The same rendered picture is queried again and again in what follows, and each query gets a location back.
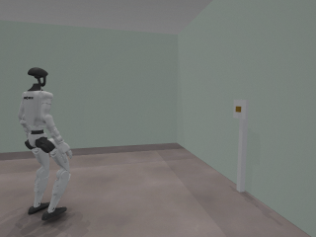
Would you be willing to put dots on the robot right hand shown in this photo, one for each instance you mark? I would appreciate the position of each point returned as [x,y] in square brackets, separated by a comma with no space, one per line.
[62,149]

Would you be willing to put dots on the robot left upper arm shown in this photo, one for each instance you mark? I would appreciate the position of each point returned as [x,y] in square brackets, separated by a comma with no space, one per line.
[21,113]

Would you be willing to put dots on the button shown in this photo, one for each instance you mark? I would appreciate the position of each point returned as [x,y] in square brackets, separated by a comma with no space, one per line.
[238,109]

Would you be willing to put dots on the robot left thigh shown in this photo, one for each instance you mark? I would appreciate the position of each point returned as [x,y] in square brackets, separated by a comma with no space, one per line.
[43,159]

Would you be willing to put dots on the panel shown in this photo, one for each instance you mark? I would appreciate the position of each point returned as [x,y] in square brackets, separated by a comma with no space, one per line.
[242,141]

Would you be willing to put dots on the robot right upper arm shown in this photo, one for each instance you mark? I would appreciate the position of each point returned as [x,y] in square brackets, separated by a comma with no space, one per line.
[46,99]

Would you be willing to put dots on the right robot forearm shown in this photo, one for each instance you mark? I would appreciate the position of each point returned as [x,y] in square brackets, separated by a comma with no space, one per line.
[54,133]

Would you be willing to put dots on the robot left foot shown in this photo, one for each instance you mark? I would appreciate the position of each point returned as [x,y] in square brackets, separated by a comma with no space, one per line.
[42,206]

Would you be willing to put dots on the left robot forearm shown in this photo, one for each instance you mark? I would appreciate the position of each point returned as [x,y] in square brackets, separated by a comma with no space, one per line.
[27,128]

